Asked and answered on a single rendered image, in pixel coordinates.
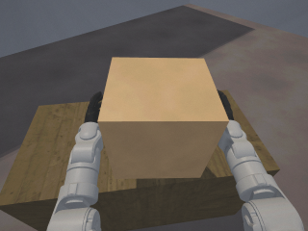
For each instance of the robot right hand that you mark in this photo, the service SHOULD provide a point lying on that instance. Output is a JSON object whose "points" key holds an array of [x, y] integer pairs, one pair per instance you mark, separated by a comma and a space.
{"points": [[226, 105]]}

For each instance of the left robot upper arm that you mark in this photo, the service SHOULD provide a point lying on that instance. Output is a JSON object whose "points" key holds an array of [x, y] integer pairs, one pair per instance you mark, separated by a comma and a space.
{"points": [[79, 219]]}

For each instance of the robot left hand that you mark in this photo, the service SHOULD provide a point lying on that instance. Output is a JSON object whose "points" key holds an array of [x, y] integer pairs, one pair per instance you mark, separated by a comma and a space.
{"points": [[92, 113]]}

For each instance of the pedestal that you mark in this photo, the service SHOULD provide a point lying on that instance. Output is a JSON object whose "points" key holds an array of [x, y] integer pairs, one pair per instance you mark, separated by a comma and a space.
{"points": [[32, 188]]}

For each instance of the right robot forearm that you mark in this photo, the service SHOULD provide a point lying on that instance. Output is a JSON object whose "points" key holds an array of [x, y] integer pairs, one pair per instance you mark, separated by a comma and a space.
{"points": [[252, 180]]}

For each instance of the carton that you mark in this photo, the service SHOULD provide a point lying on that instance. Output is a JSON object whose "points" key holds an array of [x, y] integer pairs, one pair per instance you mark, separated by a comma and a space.
{"points": [[160, 117]]}

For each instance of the right robot upper arm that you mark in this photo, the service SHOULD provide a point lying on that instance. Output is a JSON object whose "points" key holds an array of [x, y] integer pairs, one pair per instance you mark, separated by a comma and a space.
{"points": [[270, 214]]}

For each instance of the left robot forearm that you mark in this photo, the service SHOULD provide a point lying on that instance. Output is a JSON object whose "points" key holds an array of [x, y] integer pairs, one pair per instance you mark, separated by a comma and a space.
{"points": [[80, 184]]}

